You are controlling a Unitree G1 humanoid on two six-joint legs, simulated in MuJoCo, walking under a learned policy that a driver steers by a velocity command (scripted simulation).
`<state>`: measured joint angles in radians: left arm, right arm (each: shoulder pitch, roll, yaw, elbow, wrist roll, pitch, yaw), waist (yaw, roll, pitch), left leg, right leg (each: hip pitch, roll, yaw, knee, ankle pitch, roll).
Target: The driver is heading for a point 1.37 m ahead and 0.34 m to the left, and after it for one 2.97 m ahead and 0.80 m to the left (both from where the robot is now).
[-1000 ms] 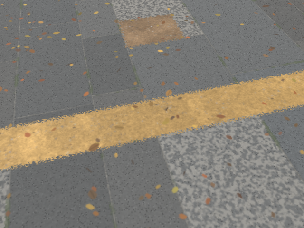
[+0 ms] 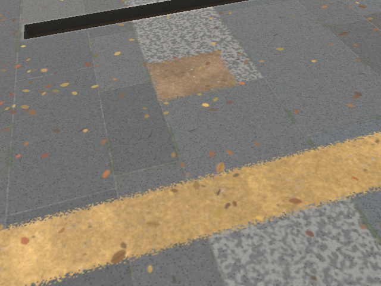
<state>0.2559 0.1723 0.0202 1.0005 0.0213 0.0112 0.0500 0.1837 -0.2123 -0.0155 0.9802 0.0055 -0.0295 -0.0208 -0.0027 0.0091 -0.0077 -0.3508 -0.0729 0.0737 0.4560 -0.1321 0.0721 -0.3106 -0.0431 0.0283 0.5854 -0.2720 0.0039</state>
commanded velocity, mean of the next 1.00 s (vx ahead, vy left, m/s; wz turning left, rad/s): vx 0.14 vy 0.00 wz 0.00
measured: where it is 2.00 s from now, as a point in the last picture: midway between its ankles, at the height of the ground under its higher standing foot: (170, 237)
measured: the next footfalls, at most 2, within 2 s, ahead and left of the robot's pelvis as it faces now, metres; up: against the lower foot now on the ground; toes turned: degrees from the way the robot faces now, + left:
right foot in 1.04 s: +0.16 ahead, -0.18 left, +0.00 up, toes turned -4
left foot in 1.54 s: +0.51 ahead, +0.08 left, +0.00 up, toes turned +29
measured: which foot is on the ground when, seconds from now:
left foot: down 0.00-1.00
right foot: down 0.00-0.74, up 0.76-1.00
